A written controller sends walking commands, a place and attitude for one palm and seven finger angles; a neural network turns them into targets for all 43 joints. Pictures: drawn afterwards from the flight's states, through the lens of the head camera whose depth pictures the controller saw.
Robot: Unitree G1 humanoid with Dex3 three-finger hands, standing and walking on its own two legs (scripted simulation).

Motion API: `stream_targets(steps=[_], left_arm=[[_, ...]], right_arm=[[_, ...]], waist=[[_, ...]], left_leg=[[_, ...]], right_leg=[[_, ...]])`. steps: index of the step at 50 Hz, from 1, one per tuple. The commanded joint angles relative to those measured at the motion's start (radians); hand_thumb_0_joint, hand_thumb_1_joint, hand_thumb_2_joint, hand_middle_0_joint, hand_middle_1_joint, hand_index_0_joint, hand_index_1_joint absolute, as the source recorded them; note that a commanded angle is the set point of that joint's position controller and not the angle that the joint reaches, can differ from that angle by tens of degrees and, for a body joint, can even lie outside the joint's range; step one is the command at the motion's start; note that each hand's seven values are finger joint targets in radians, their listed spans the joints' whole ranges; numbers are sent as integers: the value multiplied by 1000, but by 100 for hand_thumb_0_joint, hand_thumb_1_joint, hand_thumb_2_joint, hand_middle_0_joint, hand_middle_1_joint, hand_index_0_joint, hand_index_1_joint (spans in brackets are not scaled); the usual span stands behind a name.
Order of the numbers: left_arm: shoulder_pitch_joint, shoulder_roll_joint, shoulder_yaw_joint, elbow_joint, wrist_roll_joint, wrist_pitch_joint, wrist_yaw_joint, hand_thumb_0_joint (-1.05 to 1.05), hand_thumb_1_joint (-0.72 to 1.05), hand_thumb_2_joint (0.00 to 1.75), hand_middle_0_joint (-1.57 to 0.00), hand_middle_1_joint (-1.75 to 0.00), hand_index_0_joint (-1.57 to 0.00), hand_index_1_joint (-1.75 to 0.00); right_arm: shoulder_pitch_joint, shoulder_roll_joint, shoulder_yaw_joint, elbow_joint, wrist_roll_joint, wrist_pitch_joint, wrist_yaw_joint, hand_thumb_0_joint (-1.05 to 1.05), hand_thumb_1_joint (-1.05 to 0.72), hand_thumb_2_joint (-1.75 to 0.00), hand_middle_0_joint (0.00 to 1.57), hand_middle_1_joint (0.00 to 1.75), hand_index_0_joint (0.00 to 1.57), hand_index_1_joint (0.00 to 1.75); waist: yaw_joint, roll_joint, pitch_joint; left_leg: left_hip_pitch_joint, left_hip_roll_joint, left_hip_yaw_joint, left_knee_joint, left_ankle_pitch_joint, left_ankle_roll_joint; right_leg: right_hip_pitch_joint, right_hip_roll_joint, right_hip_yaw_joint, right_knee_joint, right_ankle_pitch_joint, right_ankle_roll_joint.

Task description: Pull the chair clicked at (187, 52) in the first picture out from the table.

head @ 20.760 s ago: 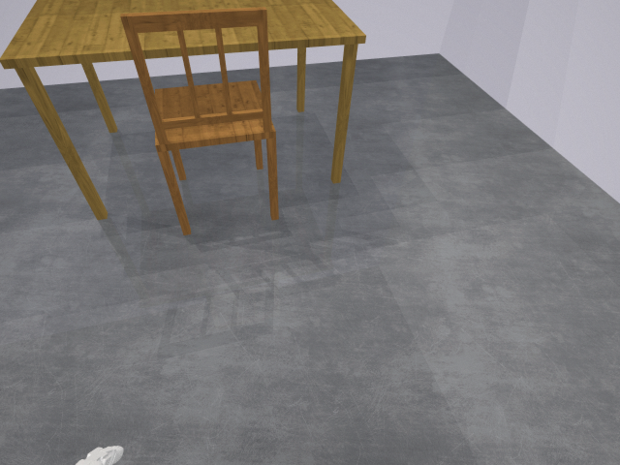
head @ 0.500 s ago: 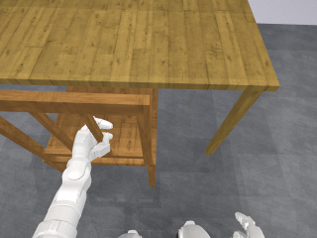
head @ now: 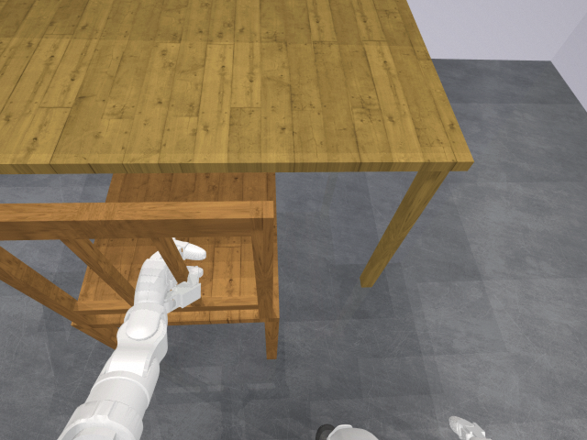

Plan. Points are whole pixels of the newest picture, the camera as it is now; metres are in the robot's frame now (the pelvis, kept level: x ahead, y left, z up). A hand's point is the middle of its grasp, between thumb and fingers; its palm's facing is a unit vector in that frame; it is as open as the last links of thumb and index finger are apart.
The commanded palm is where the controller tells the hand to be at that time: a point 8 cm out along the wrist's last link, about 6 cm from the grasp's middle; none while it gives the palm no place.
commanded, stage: step backward, pulling the chair out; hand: left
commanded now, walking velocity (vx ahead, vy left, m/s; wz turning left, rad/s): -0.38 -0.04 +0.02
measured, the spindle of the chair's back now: (110, 275) +0.36 +0.28 -0.07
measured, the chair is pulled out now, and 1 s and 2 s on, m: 0.05 0.19 0.37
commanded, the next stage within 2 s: none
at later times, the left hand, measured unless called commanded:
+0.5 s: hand (212, 330) +0.27 +0.11 -0.07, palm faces +0.05 -0.99 -0.16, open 5.0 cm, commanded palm +0.25 +0.17 -0.06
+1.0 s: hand (214, 378) +0.21 +0.10 -0.07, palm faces +0.03 -0.98 -0.19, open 5.1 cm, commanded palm +0.18 +0.15 -0.06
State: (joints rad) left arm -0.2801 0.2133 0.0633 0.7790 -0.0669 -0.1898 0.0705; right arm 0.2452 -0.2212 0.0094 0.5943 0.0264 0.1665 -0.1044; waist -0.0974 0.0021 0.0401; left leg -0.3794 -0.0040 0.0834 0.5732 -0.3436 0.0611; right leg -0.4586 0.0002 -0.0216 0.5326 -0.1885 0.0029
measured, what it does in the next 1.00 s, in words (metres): walks backwards: right foot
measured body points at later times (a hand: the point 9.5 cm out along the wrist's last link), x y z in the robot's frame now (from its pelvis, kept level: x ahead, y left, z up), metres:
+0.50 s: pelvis -0.06 -0.02 +0.00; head +0.00 -0.03 +0.44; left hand +0.27 +0.16 -0.05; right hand +0.03 -0.31 -0.12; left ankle -0.04 +0.07 -0.73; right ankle +0.02 -0.14 -0.73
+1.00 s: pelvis -0.13 -0.04 +0.00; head -0.06 -0.05 +0.44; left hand +0.20 +0.15 -0.05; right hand -0.03 -0.27 -0.14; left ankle -0.04 +0.07 -0.73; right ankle -0.13 -0.16 -0.73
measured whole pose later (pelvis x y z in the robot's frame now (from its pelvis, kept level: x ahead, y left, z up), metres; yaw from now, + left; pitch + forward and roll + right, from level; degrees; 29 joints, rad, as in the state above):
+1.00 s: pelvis -0.13 -0.04 +0.00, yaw -2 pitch +3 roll -2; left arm -0.35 0.19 0.07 0.93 -0.08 -0.19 0.09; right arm 0.18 -0.19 0.03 0.68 0.02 0.05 -0.10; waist -0.06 0.07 0.12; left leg -0.46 0.08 0.09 0.56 -0.16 0.01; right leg -0.32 0.03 -0.02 0.53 -0.26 -0.01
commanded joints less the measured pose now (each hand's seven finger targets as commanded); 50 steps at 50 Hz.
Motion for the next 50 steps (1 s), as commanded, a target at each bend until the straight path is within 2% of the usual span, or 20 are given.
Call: stream_targets(steps=[1,4,6,9,11,15,19,21,24,26,28,30,31,33,36,42,44,46,48,50], left_arm=[[-170,108,-7,-170,40,-55,15,0,90,90,-50,-145,-50,-145],[-183,104,0,-165,43,-61,18,0,90,90,-50,-145,-50,-145],[-198,101,0,-150,45,-66,20,0,90,90,-50,-145,-50,-145],[-225,111,5,-115,44,-71,27,0,90,90,-50,-145,-50,-145],[-248,124,10,-92,42,-74,30,0,90,90,-50,-145,-50,-145],[-254,138,8,-42,32,-76,39,0,90,90,-50,-145,-50,-145],[-234,146,0,7,31,-67,48,0,90,90,-50,-145,-50,-145],[-244,137,-15,8,32,-50,52,0,90,90,-50,-145,-50,-145],[-232,109,-42,-7,34,-27,56,0,90,90,-50,-145,-50,-145],[-235,91,-66,-42,31,-20,55,0,90,90,-50,-145,-50,-145],[-241,76,-89,-92,27,-21,49,0,90,90,-50,-145,-50,-145],[-275,36,-115,-109,19,-19,41,0,90,90,-50,-145,-50,-145],[-314,23,-119,-138,21,-20,40,0,90,90,-50,-145,-50,-145],[-342,30,-106,-124,11,-18,44,0,90,90,-50,-145,-50,-145],[-361,3,-118,-59,25,-33,40,0,90,90,-50,-145,-50,-145],[-347,68,-66,-17,64,-72,30,0,90,90,-50,-145,-50,-145],[-292,98,-22,-21,57,-76,32,0,90,90,-50,-145,-50,-145],[-260,109,-18,-60,43,-85,26,0,90,90,-50,-145,-50,-145],[-218,144,-3,-59,38,-82,34,0,90,90,-50,-145,-50,-145],[-203,169,9,-75,42,-74,42,0,90,90,-50,-145,-50,-145]], right_arm=[[24,-152,-53,-85,-13,-38,-11,0,-90,-90,20,30,20,30],[17,-145,-53,-66,-23,-54,2,0,-90,-90,20,30,20,30],[5,-146,-52,-60,-26,-64,8,0,-90,-90,20,30,20,30],[11,-152,-51,-50,-19,-75,3,0,-90,-90,20,30,20,30],[22,-152,-54,-43,-13,-78,-5,0,-90,-90,20,30,20,30],[42,-153,-63,-25,2,-86,-22,0,-90,-90,20,30,20,30],[28,-156,-63,-16,13,-94,-21,0,-90,-90,20,30,20,30],[7,-164,-63,-19,25,-96,-16,0,-90,-90,20,30,20,30],[7,-175,-55,-10,27,-97,-15,0,-90,-90,20,30,20,30],[-1,-185,-48,-15,22,-93,-22,0,-90,-90,20,30,20,30],[-36,-196,-46,-59,25,-79,-29,0,-90,-90,20,30,20,30],[-66,-169,-43,-90,23,-76,-15,0,-90,-90,20,30,20,30],[-76,-164,-37,-100,13,-82,-17,0,-90,-90,20,30,20,30],[-52,-154,-39,-74,1,-90,-25,0,-90,-90,20,30,20,30],[7,-164,-46,-21,-9,-125,-12,0,-90,-90,20,30,20,30],[25,-187,-60,38,-32,-148,-2,0,-90,-90,20,30,20,30],[15,-170,-66,25,-19,-144,-2,0,-90,-90,20,30,20,30],[-19,-148,-61,-9,-10,-141,-6,0,-90,-90,20,30,20,30],[-35,-143,-59,-25,-1,-137,-12,0,-90,-90,20,30,20,30],[-81,-142,-52,-38,-1,-133,-18,0,-90,-90,20,30,20,30]], waist=[[42,147,-394],[51,217,-384],[56,213,-349],[54,165,-320],[47,108,-342],[35,3,-408],[47,-68,-395],[57,-92,-369],[37,-60,-373],[29,-8,-347],[55,163,-302],[78,203,-260],[79,249,-238],[70,194,-246],[70,90,-289],[58,203,-372],[55,83,-455],[55,-1,-448],[55,-45,-413],[78,-51,-366]], left_leg=[[262,219,-172,-75,860,-71],[333,246,-179,-79,952,-54],[284,252,-172,-87,854,-41],[190,236,-170,-82,720,-44],[166,208,-147,-47,648,-62],[122,114,-114,31,343,-91],[50,40,-115,102,-88,-87],[9,32,-136,138,-143,-83],[55,49,-151,35,-65,-77],[94,86,-179,-152,116,-52],[21,202,-263,-258,206,3],[-66,277,-298,-339,-25,38],[-90,293,-328,-360,-78,48],[24,317,-321,-281,192,75],[268,306,-270,-132,534,48],[379,262,-198,-73,707,7],[397,238,-148,-21,769,-8],[280,195,-105,-14,571,-36],[143,120,-65,42,297,-76],[18,58,-98,162,-58,-93]], right_leg=[[160,-75,50,79,324,-25],[105,-54,36,93,108,-21],[125,-59,38,89,89,-27],[182,-82,56,71,228,-38],[212,-116,84,51,445,-46],[247,-220,181,-8,593,-94],[282,-323,269,-161,440,-123],[297,-355,275,-211,338,-129],[306,-344,203,-190,367,-116],[269,-229,97,-132,245,-51],[256,-88,12,40,43,1],[252,-43,13,185,-189,-20],[219,-35,19,275,-199,-26],[143,-37,45,319,-216,-23],[90,-45,31,78,-156,-20],[123,-51,28,-8,101,-17],[188,-49,31,-37,243,-6],[276,-108,84,-71,402,-20],[327,-229,203,-92,522,-75],[335,-347,274,-146,563,-135]])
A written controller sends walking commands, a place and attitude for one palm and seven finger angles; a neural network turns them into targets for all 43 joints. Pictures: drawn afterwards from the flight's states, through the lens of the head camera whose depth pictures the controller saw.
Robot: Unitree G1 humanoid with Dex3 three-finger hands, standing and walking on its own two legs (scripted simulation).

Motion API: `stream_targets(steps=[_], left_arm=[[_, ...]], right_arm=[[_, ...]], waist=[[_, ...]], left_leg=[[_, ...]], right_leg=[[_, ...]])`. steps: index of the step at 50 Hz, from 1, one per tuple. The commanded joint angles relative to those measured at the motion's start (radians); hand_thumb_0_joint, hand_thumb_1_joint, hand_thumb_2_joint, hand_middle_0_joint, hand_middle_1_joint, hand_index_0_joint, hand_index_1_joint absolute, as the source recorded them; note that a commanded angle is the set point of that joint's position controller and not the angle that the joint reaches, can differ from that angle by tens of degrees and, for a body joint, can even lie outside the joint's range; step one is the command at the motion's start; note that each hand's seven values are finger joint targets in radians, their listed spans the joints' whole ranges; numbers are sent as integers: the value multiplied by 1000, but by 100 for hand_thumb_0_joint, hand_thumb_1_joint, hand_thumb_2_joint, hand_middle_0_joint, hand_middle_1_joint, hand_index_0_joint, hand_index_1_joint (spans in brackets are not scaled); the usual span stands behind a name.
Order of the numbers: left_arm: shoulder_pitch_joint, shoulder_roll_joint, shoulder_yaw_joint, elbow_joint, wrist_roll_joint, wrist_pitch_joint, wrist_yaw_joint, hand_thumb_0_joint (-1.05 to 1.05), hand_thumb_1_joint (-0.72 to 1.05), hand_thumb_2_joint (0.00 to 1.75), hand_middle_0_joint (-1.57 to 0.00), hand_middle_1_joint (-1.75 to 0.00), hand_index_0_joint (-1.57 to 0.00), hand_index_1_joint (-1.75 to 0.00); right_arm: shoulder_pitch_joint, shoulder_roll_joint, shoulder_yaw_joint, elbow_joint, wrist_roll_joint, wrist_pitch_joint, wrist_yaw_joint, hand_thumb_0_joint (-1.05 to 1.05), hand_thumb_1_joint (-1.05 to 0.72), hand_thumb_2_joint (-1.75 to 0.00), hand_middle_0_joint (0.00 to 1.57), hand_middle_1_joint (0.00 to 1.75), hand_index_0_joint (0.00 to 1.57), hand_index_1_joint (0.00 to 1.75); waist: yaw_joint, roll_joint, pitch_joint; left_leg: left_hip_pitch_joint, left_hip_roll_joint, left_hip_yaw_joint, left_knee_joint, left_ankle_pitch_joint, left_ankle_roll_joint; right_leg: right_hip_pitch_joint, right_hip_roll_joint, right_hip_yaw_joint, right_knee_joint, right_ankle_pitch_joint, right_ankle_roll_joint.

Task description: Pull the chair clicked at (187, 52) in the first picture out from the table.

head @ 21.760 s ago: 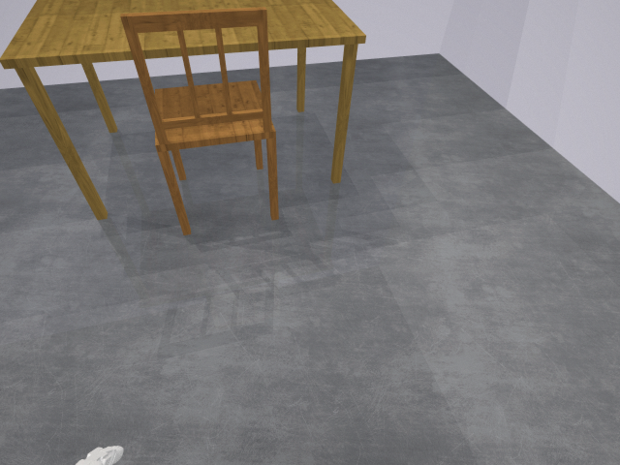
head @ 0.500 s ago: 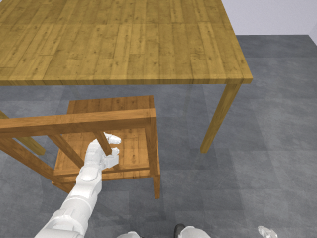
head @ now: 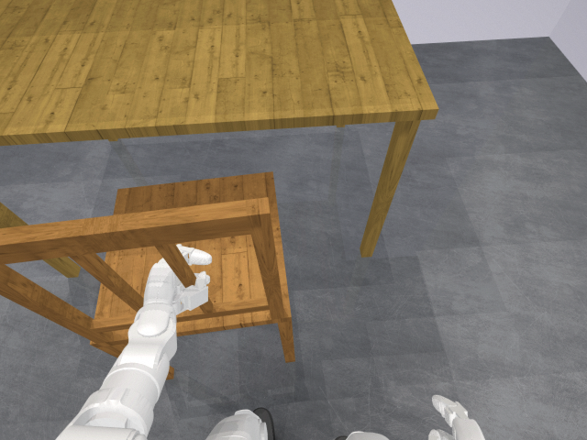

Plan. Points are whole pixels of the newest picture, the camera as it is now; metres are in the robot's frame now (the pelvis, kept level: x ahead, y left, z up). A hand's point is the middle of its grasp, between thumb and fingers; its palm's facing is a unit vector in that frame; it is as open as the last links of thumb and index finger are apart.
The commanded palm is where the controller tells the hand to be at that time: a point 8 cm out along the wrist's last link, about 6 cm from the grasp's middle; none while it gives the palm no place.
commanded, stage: step backward, pulling the chair out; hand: left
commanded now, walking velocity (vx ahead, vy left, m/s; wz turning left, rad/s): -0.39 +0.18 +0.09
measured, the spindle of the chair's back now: (121, 289) +0.34 +0.28 -0.07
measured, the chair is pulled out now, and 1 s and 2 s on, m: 0.19 0.37 0.55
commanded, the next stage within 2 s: stop walking, hand still on the chair in 1.72 s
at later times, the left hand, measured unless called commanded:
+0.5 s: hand (195, 343) +0.25 +0.15 -0.06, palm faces +0.02 -0.98 -0.19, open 5.0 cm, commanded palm +0.23 +0.20 -0.06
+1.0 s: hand (199, 426) +0.15 +0.13 -0.06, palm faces +0.02 -0.98 -0.19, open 5.0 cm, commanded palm +0.12 +0.18 -0.06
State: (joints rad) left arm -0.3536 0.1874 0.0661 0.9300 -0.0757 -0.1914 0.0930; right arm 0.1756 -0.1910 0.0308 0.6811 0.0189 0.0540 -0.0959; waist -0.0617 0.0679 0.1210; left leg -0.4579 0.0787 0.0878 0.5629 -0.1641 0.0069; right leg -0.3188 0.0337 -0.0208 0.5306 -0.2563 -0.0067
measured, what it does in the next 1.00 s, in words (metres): walks backwards: left foot, then right foot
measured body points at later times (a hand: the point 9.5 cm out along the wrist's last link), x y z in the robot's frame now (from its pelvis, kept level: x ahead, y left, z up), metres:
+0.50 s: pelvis -0.07 +0.01 +0.00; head +0.00 +0.00 +0.45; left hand +0.25 +0.20 -0.05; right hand +0.04 -0.21 -0.13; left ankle -0.02 +0.15 -0.73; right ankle -0.07 -0.11 -0.73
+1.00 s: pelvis -0.17 -0.01 +0.00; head -0.11 -0.02 +0.44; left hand +0.14 +0.18 -0.05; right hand -0.05 -0.25 -0.13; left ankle -0.14 +0.15 -0.72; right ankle -0.11 -0.11 -0.73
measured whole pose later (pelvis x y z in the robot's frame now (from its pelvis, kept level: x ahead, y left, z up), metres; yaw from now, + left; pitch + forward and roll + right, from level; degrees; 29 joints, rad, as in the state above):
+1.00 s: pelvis -0.17 -0.01 +0.00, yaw +2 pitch +2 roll -1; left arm -0.30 0.16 0.01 0.85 -0.06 -0.15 0.08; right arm 0.18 -0.22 0.00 0.68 0.02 0.04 -0.10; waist -0.07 0.05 0.12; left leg -0.42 0.05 -0.08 0.68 -0.34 -0.04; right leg -0.37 0.02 -0.06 0.51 -0.17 -0.03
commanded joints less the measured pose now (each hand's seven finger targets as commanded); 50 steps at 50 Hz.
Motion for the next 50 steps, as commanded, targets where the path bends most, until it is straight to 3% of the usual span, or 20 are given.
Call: stream_targets(steps=[1,3,6,9,14,17,22,25,26,27,29,32,34,36,38,41,45,47,48,50], left_arm=[[-127,201,8,-231,52,-64,22,0,90,90,-50,-145,-50,-145],[-119,193,8,-222,62,-37,23,0,90,90,-50,-145,-50,-145],[-140,151,-22,-214,58,-13,20,0,90,90,-50,-145,-50,-145],[-163,100,-76,-270,52,-4,12,0,90,90,-50,-145,-50,-145],[-169,22,-110,-328,61,-8,-7,0,90,90,-50,-145,-50,-145],[-99,46,-74,-301,57,-14,0,0,90,90,-50,-145,-50,-145],[-106,94,-43,-294,68,-32,-9,0,90,90,-50,-145,-50,-145],[-131,155,-14,-289,66,-48,-5,0,90,90,-50,-145,-50,-145],[-125,189,19,-271,56,-45,2,0,90,90,-50,-145,-50,-145],[-79,190,18,-234,53,-32,1,0,90,90,-50,-145,-50,-145],[-102,159,7,-231,64,-22,1,0,90,90,-50,-145,-50,-145],[-108,132,-18,-212,64,-8,6,0,90,90,-50,-145,-50,-145],[-125,107,-51,-238,53,-9,9,0,90,90,-50,-145,-50,-145],[-156,56,-87,-273,52,-10,6,0,90,90,-50,-145,-50,-145],[-186,18,-124,-322,52,-16,-4,0,90,90,-50,-145,-50,-145],[-172,31,-105,-316,59,-14,-1,0,90,90,-50,-145,-50,-145],[-149,61,-87,-310,57,-28,-9,0,90,90,-50,-145,-50,-145],[-116,141,-33,-274,49,-32,-3,0,90,90,-50,-145,-50,-145],[-108,149,-24,-258,46,-26,-1,0,90,90,-50,-145,-50,-145],[-126,125,-35,-237,59,-19,1,0,90,90,-50,-145,-50,-145]], right_arm=[[-28,-178,-71,-128,7,-20,-27,0,-90,-90,20,30,20,30],[-32,-179,-64,-113,2,-23,-29,0,-90,-90,20,30,20,30],[0,-188,-54,-91,6,-23,-45,0,-90,-90,20,30,20,30],[32,-220,-74,-112,0,-3,-49,0,-90,-90,20,30,20,30],[33,-180,-83,-121,-42,-11,9,0,-90,-90,20,30,20,30],[60,-186,-89,-110,-34,-30,26,0,-90,-90,20,30,20,30],[46,-188,-82,-92,-27,-42,21,0,-90,-90,20,30,20,30],[35,-159,-77,-101,-9,-38,-3,0,-90,-90,20,30,20,30],[25,-161,-85,-99,3,-43,-15,0,-90,-90,20,30,20,30],[3,-169,-82,-100,8,-48,-22,0,-90,-90,20,30,20,30],[-43,-154,-61,-96,-6,-52,-26,0,-90,-90,20,30,20,30],[-32,-164,-40,-60,-10,-56,-37,0,-90,-90,20,30,20,30],[5,-179,-43,-56,-10,-56,-49,0,-90,-90,20,30,20,30],[20,-204,-69,-86,-15,-38,-36,0,-90,-90,20,30,20,30],[24,-178,-63,-102,-23,-30,-18,0,-90,-90,20,30,20,30],[12,-175,-72,-103,-34,-28,-1,0,-90,-90,20,30,20,30],[37,-171,-82,-114,-9,-34,3,0,-90,-90,20,30,20,30],[50,-175,-97,-110,10,-40,-13,0,-90,-90,20,30,20,30],[19,-176,-96,-111,12,-45,-16,0,-90,-90,20,30,20,30],[-28,-161,-77,-109,2,-53,-19,0,-90,-90,20,30,20,30]], waist=[[51,-113,-420],[47,-133,-399],[18,-181,-386],[21,-16,-394],[34,255,-437],[33,193,-424],[22,165,-382],[10,-81,-443],[18,-212,-485],[40,-213,-480],[50,-175,-439],[31,-142,-382],[13,-123,-390],[22,5,-401],[19,115,-398],[30,237,-370],[15,34,-420],[16,-181,-446],[32,-195,-444],[57,-166,-407]], left_leg=[[59,-38,-136,226,-284,-39],[29,-40,-188,230,-283,-45],[76,-17,-188,-8,-122,-35],[290,106,-265,-141,601,35],[460,219,-308,-137,812,93],[507,229,-297,-77,857,102],[386,188,-255,-36,623,70],[173,36,-109,69,134,-31],[118,-28,-102,189,-169,-48],[65,-59,-147,284,-296,-44],[21,-49,-208,329,-316,-42],[76,-30,-194,74,-206,-39],[177,15,-196,-159,137,-15],[273,145,-332,-134,559,63],[328,168,-319,-134,609,86],[249,197,-315,-151,525,98],[218,100,-214,-22,396,25],[134,-17,-117,127,-68,-40],[107,-62,-125,248,-300,-49],[58,-70,-181,379,-360,-39]], right_leg=[[182,-412,286,-158,605,-145],[223,-424,253,-130,708,-166],[286,-338,128,-47,776,-97],[141,-121,7,68,493,21],[-65,-55,17,220,-167,-4],[-62,-50,12,108,-98,-14],[90,-71,15,-128,197,-14],[266,-238,118,-118,676,-75],[298,-320,169,-120,805,-117],[288,-368,189,-118,852,-151],[250,-399,178,-106,757,-165],[243,-327,75,-64,688,-106],[218,-229,17,12,551,-34],[121,-87,-5,69,312,20],[74,-73,-5,75,147,13],[68,-69,13,111,-76,-5],[229,-132,57,-99,463,-21],[226,-280,167,-155,487,-98],[192,-354,210,-199,480,-137],[140,-395,217,-226,335,-158]])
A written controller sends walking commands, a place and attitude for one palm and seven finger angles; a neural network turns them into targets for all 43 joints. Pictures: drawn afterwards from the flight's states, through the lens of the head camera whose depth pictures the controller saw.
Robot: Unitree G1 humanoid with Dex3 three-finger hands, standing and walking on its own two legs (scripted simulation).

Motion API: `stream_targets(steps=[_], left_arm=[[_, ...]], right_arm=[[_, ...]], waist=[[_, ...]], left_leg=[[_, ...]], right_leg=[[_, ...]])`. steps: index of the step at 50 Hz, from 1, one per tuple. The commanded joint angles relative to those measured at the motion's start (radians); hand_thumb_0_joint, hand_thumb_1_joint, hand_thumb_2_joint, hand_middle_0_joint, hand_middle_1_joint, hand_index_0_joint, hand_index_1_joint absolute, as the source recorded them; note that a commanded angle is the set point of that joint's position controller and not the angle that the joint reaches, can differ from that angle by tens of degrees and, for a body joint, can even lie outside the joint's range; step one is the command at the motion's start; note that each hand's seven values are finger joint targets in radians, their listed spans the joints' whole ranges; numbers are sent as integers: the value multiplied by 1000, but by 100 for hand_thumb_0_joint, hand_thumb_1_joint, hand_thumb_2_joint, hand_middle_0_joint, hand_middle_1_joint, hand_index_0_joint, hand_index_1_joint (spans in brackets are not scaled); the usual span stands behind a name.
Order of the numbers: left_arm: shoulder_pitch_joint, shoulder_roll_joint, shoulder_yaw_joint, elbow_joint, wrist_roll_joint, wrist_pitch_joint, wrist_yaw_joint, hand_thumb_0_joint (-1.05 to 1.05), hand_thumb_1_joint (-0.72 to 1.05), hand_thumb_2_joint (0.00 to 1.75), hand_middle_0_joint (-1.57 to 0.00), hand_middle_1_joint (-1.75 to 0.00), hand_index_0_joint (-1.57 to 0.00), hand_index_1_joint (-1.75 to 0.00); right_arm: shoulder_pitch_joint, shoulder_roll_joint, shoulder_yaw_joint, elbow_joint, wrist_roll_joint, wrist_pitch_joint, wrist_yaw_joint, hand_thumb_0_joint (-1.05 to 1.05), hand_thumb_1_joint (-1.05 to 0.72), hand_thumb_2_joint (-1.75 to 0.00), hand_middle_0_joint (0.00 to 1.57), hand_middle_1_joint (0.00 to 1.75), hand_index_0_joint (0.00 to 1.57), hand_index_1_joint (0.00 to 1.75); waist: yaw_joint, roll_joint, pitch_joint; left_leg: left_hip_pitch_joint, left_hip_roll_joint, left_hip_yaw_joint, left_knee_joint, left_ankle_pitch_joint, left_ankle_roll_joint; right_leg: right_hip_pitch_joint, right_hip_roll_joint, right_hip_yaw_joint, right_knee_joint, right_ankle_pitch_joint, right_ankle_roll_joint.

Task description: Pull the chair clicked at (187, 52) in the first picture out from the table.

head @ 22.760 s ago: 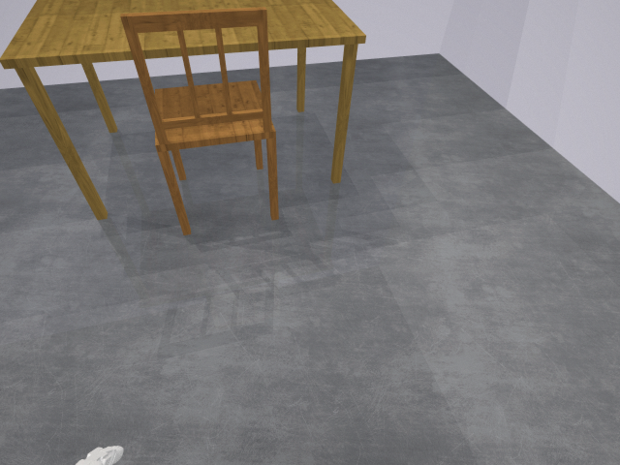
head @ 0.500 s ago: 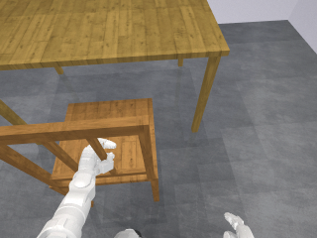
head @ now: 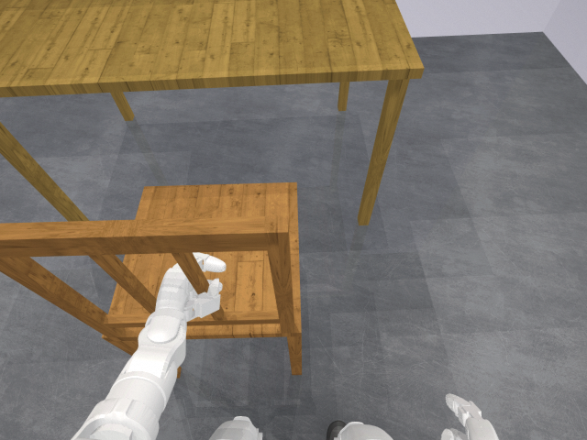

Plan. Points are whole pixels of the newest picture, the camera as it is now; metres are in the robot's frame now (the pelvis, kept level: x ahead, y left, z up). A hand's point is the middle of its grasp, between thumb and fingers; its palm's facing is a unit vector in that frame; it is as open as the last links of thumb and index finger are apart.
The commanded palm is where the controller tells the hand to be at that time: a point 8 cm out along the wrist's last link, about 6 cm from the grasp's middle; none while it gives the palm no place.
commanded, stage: step backward, pulling the chair out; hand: left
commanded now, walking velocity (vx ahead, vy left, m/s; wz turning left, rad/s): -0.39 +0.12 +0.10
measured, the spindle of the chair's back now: (136, 289) +0.35 +0.26 -0.07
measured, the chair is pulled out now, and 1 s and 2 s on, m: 0.37 0.55 0.56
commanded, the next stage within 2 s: stop walking, hand still on the chair in 0.72 s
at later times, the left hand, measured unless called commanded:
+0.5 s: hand (218, 361) +0.23 +0.11 -0.06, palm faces -0.01 -0.98 -0.18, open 5.0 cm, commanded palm +0.20 +0.17 -0.06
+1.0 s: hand (215, 435) +0.14 +0.11 -0.06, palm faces -0.03 -0.99 -0.16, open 5.0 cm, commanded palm +0.13 +0.16 -0.04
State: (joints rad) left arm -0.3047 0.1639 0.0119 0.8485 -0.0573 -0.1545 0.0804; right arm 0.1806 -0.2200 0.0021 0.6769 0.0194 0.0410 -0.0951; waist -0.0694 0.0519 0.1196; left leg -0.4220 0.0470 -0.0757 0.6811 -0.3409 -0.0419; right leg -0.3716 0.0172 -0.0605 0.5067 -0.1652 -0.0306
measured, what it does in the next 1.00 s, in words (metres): walks backwards: left foot, then right foot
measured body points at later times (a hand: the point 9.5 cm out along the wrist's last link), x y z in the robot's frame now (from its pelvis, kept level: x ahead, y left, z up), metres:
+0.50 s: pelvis -0.10 -0.01 +0.00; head -0.02 -0.03 +0.44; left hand +0.23 +0.17 -0.05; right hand +0.02 -0.26 -0.13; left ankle -0.09 +0.14 -0.71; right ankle -0.04 -0.12 -0.73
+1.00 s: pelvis -0.16 +0.00 +0.00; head -0.12 -0.02 +0.45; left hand +0.14 +0.16 -0.04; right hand -0.04 -0.24 -0.13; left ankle -0.17 +0.13 -0.73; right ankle -0.04 -0.12 -0.73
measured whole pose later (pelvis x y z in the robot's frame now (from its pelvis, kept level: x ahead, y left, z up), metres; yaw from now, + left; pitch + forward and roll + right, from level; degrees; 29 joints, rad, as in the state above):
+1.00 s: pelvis -0.16 +0.00 +0.00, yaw +4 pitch +0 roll +0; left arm -0.25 0.10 -0.08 0.79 -0.03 -0.09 0.08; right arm 0.23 -0.23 0.04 0.70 0.02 0.02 -0.12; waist -0.06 0.03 0.08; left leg -0.27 0.02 -0.01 0.57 -0.29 -0.01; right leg -0.42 -0.05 -0.07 0.54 -0.17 0.00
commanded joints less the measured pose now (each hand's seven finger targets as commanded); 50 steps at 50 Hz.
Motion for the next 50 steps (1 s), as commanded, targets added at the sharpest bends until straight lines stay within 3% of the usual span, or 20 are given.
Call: stream_targets(steps=[1,5,7,9,11,14,17,19,22,27,30,34,36,38,40,42,43,46,48,50], left_arm=[[-170,140,21,-139,47,-49,17,0,90,90,-50,-145,-50,-145],[-188,96,-25,-142,30,-44,19,0,90,90,-50,-145,-50,-145],[-229,84,-52,-170,31,-44,24,0,90,90,-50,-145,-50,-145],[-302,22,-102,-246,25,-52,4,0,90,90,-50,-145,-50,-145],[-337,23,-90,-230,38,-57,8,0,90,90,-50,-145,-50,-145],[-306,32,-74,-163,44,-60,10,0,90,90,-50,-145,-50,-145],[-307,80,-62,-122,54,-87,1,0,90,90,-50,-145,-50,-145],[-285,143,2,-106,43,-86,8,0,90,90,-50,-145,-50,-145],[-212,120,-9,-92,39,-65,0,0,90,90,-50,-145,-50,-145],[-158,85,-39,-154,20,-38,8,0,90,90,-50,-145,-50,-145],[-203,21,-91,-250,18,-35,1,0,90,90,-50,-145,-50,-145],[-259,11,-107,-293,28,-35,-3,0,90,90,-50,-145,-50,-145],[-229,20,-93,-247,29,-30,1,0,90,90,-50,-145,-50,-145],[-245,56,-77,-225,28,-26,2,0,90,90,-50,-145,-50,-145],[-255,92,-59,-163,30,-26,6,0,90,90,-50,-145,-50,-145],[-271,140,-22,-293,28,-32,17,0,90,90,-50,-145,-50,-145],[-251,136,-11,-284,30,-27,20,0,90,90,-50,-145,-50,-145],[-234,74,-40,-291,33,-13,11,0,90,90,-50,-145,-50,-145],[-203,55,-59,-308,36,-13,13,0,90,90,-50,-145,-50,-145],[-189,8,-95,-310,33,2,12,0,90,90,-50,-145,-50,-145]], right_arm=[[-26,-126,-35,-93,-5,-44,-19,0,-90,-90,20,30,20,30],[21,-142,-11,-63,-5,-49,-35,0,-90,-90,20,30,20,30],[5,-196,-37,-85,-13,-37,-39,0,-90,-90,20,30,20,30],[9,-139,-28,-93,-22,-26,-12,0,-90,-90,20,30,20,30],[1,-132,-29,-84,-35,-31,-12,0,-90,-90,20,30,20,30],[61,-148,-48,-50,-24,-39,3,0,-90,-90,20,30,20,30],[58,-147,-50,-53,-11,-44,-9,0,-90,-90,20,30,20,30],[28,-146,-63,-64,6,-47,-23,0,-90,-90,20,30,20,30],[-35,-140,-43,-79,-2,-48,-21,0,-90,-90,20,30,20,30],[-3,-147,-22,-82,-2,-38,-39,0,-90,-90,20,30,20,30],[7,-167,-41,-126,-7,-15,-31,0,-90,-90,20,30,20,30],[-16,-138,-29,-140,-16,-4,-22,0,-90,-90,20,30,20,30],[2,-139,-34,-138,-7,-6,-18,0,-90,-90,20,30,20,30],[26,-139,-42,-129,1,-10,-24,0,-90,-90,20,30,20,30],[35,-122,-38,-110,10,-21,-23,0,-90,-90,20,30,20,30],[41,-133,-44,-111,15,-28,-23,0,-90,-90,20,30,20,30],[23,-120,-26,-112,6,-32,-25,0,-90,-90,20,30,20,30],[9,-96,10,-101,-3,-62,-26,0,-90,-90,20,30,20,30],[4,-139,1,-113,-8,-73,-36,0,-90,-90,20,30,20,30],[-6,-119,4,-127,4,-61,-27,0,-90,-90,20,30,20,30]], waist=[[55,-141,-412],[17,-128,-376],[30,113,-328],[39,159,-375],[41,227,-321],[31,127,-376],[19,-24,-400],[30,-213,-488],[62,-105,-430],[34,-143,-404],[39,-6,-413],[49,244,-353],[56,155,-341],[40,-23,-361],[41,-201,-347],[63,-233,-344],[61,-220,-350],[31,-164,-351],[51,87,-284],[72,88,-300]], left_leg=[[17,-20,-34,221,-167,12],[147,21,1,-266,90,30],[118,212,-220,-339,436,132],[173,261,-194,-326,535,163],[147,264,-188,-299,566,168],[319,226,-133,-133,841,134],[157,115,-16,-77,521,38],[53,3,22,104,-8,2],[11,-9,-49,204,-141,8],[132,38,-12,-206,115,24],[189,182,-105,-264,527,101],[58,207,-73,-313,360,125],[34,184,-46,-260,300,112],[51,118,18,-192,186,69],[104,1,86,-40,-113,28],[173,-40,68,137,-174,32],[182,-37,64,139,-166,41],[244,-4,54,-173,-60,65],[130,104,-95,-384,-91,118],[21,160,-104,-414,-68,141]], right_leg=[[215,-375,229,-170,280,-134],[206,-226,72,-47,218,-19],[141,-69,29,130,56,48],[116,-59,56,185,-174,35],[81,-58,65,210,-235,23],[130,-72,84,-3,90,14],[307,-190,143,-63,548,-35],[404,-324,241,-67,815,-98],[297,-392,250,-95,582,-142],[290,-259,118,-24,396,-40],[243,-88,56,55,201,47],[233,-67,37,150,-77,32],[253,-79,56,93,-19,24],[256,-132,122,-11,50,18],[96,-274,254,-225,-219,-34],[13,-335,318,-344,-411,-77],[27,-337,277,-325,-407,-75],[71,-239,125,-203,-338,-7],[135,-108,58,-33,-271,44],[277,-87,58,71,-194,41]])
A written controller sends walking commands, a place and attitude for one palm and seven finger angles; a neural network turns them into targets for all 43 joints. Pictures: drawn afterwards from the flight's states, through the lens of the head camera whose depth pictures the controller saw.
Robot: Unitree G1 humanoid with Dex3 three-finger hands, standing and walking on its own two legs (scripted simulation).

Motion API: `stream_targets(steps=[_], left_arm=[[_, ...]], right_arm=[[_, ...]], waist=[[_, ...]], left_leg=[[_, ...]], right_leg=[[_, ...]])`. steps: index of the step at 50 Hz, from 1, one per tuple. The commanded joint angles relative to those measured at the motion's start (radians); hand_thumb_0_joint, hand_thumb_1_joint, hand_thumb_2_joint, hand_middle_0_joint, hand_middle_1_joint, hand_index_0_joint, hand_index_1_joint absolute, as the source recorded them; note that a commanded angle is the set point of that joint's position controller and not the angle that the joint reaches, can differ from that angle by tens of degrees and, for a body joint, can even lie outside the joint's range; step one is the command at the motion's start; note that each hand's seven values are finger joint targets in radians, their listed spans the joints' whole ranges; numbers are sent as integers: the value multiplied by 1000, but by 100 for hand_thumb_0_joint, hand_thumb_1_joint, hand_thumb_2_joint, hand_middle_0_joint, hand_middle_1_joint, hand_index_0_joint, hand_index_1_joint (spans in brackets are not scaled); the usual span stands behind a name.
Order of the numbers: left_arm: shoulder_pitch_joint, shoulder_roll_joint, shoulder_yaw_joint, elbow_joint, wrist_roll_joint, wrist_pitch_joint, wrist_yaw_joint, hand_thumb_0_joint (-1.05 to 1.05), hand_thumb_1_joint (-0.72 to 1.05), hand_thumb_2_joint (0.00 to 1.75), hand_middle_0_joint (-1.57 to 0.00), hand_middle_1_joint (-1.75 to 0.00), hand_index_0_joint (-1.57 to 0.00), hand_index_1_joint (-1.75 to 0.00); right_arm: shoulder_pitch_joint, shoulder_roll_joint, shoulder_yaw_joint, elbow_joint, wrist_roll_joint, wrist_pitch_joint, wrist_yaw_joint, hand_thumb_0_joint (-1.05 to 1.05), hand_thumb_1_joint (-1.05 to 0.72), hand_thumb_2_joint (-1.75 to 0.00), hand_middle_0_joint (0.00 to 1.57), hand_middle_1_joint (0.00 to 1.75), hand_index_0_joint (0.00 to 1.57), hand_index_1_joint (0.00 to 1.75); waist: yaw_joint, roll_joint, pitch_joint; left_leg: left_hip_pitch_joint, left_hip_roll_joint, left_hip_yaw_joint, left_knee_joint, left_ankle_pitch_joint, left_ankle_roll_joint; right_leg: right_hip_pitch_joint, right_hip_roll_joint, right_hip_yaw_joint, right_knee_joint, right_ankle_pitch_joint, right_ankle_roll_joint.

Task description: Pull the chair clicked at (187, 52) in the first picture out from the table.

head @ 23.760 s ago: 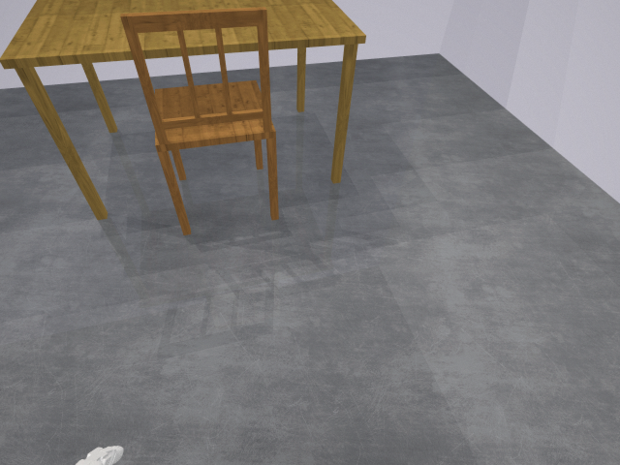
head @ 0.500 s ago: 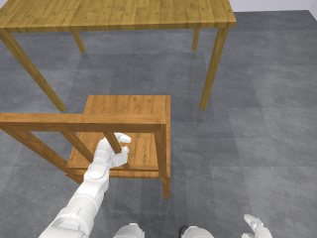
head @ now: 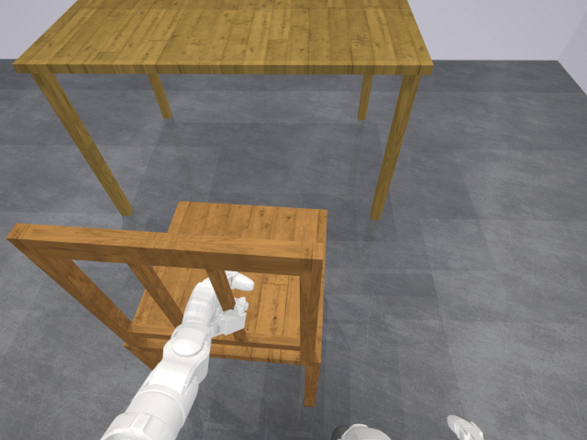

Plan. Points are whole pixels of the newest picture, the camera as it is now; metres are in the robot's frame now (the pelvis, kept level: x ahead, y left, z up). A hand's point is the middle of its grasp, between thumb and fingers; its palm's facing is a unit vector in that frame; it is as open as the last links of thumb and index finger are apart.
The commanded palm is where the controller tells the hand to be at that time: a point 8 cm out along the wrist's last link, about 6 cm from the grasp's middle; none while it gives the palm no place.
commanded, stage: stop walking, hand still on the chair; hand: left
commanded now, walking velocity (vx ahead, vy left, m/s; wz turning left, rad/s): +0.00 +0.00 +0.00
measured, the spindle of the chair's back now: (165, 301) +0.34 +0.22 -0.07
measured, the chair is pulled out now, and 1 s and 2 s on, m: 0.55 0.56 0.56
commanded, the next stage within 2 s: open the thumb and straighten the fingers in 0.72 s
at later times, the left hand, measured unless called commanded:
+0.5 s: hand (239, 316) +0.31 +0.09 -0.06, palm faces -0.17 -0.97 -0.17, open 5.0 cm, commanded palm +0.30 +0.14 -0.04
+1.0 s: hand (236, 312) +0.31 +0.09 -0.06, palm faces -0.13 -0.98 -0.13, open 6.2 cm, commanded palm +0.30 +0.15 -0.03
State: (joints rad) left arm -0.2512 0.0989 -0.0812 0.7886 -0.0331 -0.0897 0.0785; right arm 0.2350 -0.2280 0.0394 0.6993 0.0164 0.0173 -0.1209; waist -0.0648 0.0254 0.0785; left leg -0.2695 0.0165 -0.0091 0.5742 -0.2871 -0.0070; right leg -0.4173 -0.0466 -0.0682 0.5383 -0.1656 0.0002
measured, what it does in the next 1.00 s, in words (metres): shifts its weight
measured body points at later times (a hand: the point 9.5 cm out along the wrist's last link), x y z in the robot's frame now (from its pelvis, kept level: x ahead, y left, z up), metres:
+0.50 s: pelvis +0.05 +0.01 +0.01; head +0.07 -0.01 +0.46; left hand +0.31 +0.14 -0.04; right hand +0.18 -0.24 -0.11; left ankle +0.00 +0.13 -0.73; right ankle +0.11 -0.12 -0.73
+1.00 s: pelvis +0.05 +0.00 +0.00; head +0.08 -0.01 +0.45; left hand +0.31 +0.15 -0.04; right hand +0.18 -0.25 -0.11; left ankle +0.00 +0.13 -0.73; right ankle +0.11 -0.12 -0.73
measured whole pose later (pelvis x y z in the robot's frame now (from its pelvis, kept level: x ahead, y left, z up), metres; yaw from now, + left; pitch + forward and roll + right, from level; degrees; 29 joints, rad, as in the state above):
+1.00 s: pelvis +0.05 +0.00 +0.00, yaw +0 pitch +4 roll +1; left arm 0.00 0.13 -0.12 0.51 -0.04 -0.01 0.05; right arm 0.24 -0.23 0.02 0.64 0.05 -0.02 -0.06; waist -0.06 0.01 -0.02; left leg -0.25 0.01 -0.01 0.55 -0.36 -0.02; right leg -0.43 -0.05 -0.07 0.57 -0.20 0.00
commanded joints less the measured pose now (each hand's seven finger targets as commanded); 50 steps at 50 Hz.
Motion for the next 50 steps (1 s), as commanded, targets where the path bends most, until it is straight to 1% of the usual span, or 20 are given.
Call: stream_targets(steps=[1,3,5,6,9,10,13,17,20,23,27,39,40,41,42,43,44,45,48,50], left_arm=[[-256,47,-24,-231,11,-56,10,0,90,90,-50,-145,-50,-145],[-252,86,5,-247,12,-52,13,0,90,90,-50,-145,-50,-145],[-225,90,4,-238,16,-57,9,0,90,90,-50,-145,-50,-145],[-211,96,6,-230,19,-57,8,0,90,90,-50,-145,-50,-145],[-177,98,5,-226,23,-61,6,0,90,90,-50,-145,-50,-145],[-173,104,12,-228,25,-64,9,0,90,90,-50,-145,-50,-145],[-123,102,14,-231,25,-69,13,0,90,90,-50,-145,-50,-145],[-73,89,-10,-265,26,-70,12,0,90,90,-50,-145,-50,-145],[-46,78,-18,-310,27,-71,10,0,90,90,-50,-145,-50,-145],[-14,69,-33,-330,22,-67,7,0,90,90,-50,-145,-50,-145],[7,55,-53,-343,19,-62,5,0,90,90,-50,-145,-50,-145],[21,62,-36,-372,20,-44,14,0,90,90,-50,-145,-50,-145],[11,67,-32,-381,20,-44,15,0,90,90,-50,-145,-50,-145],[-4,125,23,-414,21,-48,23,0,90,90,-50,-145,-50,-145],[140,48,-59,-255,5,18,4,0,78,84,-50,-145,-50,-145],[77,61,-21,-324,-17,20,-2,0,66,78,-50,-145,-50,-145],[-3,88,-8,-436,-13,8,-15,0,54,73,-50,-145,-50,-145],[-2,120,22,-464,-14,4,-17,0,42,67,-50,-145,-50,-145],[19,110,2,-516,-4,18,-30,0,5,49,-50,-145,-50,-145],[36,116,7,-551,-2,27,-32,0,-19,37,-50,-145,-50,-145]], right_arm=[[-54,-107,-32,-153,9,-32,1,0,-90,-90,20,30,20,30],[-41,-118,-42,-142,6,-32,-2,0,-90,-90,20,30,20,30],[-33,-115,-47,-141,2,-34,2,0,-90,-90,20,30,20,30],[-36,-109,-45,-139,3,-35,2,0,-90,-90,20,30,20,30],[-27,-95,-40,-122,2,-49,2,0,-90,-90,20,30,20,30],[-21,-96,-40,-119,3,-52,1,0,-90,-90,20,30,20,30],[-23,-103,-44,-112,0,-59,-3,0,-90,-90,20,30,20,30],[-36,-110,-47,-116,-1,-65,-5,0,-90,-90,20,30,20,30],[-44,-108,-49,-130,-5,-61,-3,0,-90,-90,20,30,20,30],[-45,-108,-51,-129,-5,-55,-3,0,-90,-90,20,30,20,30],[-57,-106,-49,-134,-3,-43,-3,0,-90,-90,20,30,20,30],[-79,-90,-39,-163,-5,-14,-1,0,-90,-90,20,30,20,30],[-80,-91,-38,-163,-6,-13,0,0,-90,-90,20,30,20,30],[-79,-94,-42,-166,-5,-12,-2,0,-90,-90,20,30,20,30],[-73,-143,-67,-158,43,-20,26,0,-90,-90,20,30,20,30],[-64,-133,-55,-173,46,-26,46,0,-90,-90,20,30,20,30],[-79,-136,-64,-189,38,-40,53,0,-90,-90,20,30,20,30],[-79,-127,-67,-198,36,-59,54,0,-90,-90,20,30,20,30],[-79,-126,-62,-211,34,-95,63,0,-90,-90,20,30,20,30],[-68,-126,-65,-219,31,-116,66,0,-90,-90,20,30,20,30]], waist=[[59,88,-240],[52,73,-235],[49,-11,-241],[48,-65,-232],[46,-73,-191],[46,-90,-192],[47,-65,-199],[42,-40,-240],[43,-52,-283],[37,-36,-278],[34,-39,-249],[44,-38,-242],[44,-39,-249],[47,-60,-255],[-12,-93,-252],[-2,-162,-205],[1,-126,-265],[7,-107,-281],[10,-29,-279],[17,-1,-326]], left_leg=[[-149,171,-139,-295,-132,98],[-89,130,-81,-243,-55,76],[-38,83,-46,-192,-24,49],[-20,63,-24,-172,-33,39],[32,44,-10,-185,-129,35],[39,47,-15,-191,-125,36],[72,62,-22,-213,-2,37],[102,84,-27,-214,223,24],[130,97,-30,-193,381,12],[150,97,-26,-185,437,3],[142,90,-24,-199,372,4],[117,79,-24,-213,227,15],[114,78,-25,-211,222,16],[108,77,-26,-210,221,16],[-3,25,22,-179,176,13],[-69,26,21,-159,120,17],[-78,17,26,-146,103,23],[-98,7,30,-134,76,27],[-145,-5,34,-103,39,26],[-157,-10,35,-79,47,24]], right_leg=[[337,-23,71,24,-193,7],[324,-33,86,-41,-141,9],[318,-69,135,-142,-142,-1],[298,-93,159,-183,-166,-8],[192,-103,167,-265,-347,-8],[190,-97,166,-264,-352,-8],[227,-81,138,-237,-203,-9],[314,-75,97,-143,131,-22],[368,-80,87,-82,341,-32],[364,-87,87,-68,423,-37],[340,-86,88,-86,351,-37],[337,-92,101,-131,186,-34],[346,-93,103,-134,183,-36],[360,-95,105,-135,190,-35],[293,-47,19,-82,159,-26],[242,-39,13,-67,124,-19],[250,-37,23,-60,105,-18],[253,-34,31,-54,68,-13],[211,-30,35,-26,13,-17],[207,-27,33,-1,17,-17]])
